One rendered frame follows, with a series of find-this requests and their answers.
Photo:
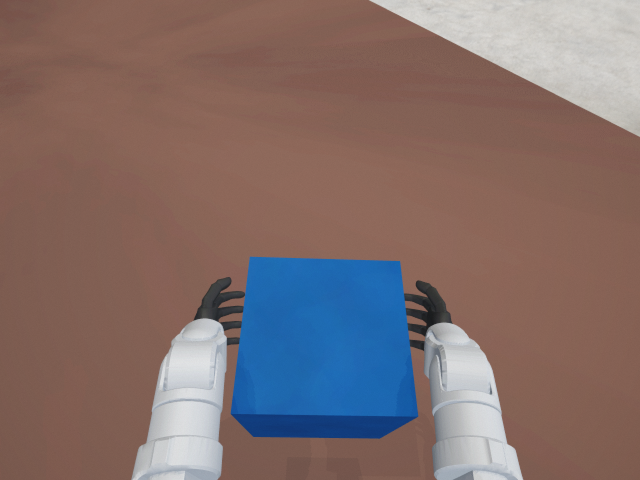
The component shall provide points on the robot left forearm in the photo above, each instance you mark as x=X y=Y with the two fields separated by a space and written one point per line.
x=182 y=442

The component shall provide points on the robot right forearm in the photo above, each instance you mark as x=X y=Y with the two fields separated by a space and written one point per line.
x=470 y=437

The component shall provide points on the right robot hand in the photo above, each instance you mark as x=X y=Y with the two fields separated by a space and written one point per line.
x=435 y=306

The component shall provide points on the left robot hand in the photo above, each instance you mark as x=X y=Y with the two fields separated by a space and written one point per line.
x=212 y=300

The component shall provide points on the carton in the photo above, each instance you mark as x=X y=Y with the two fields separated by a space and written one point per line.
x=324 y=350

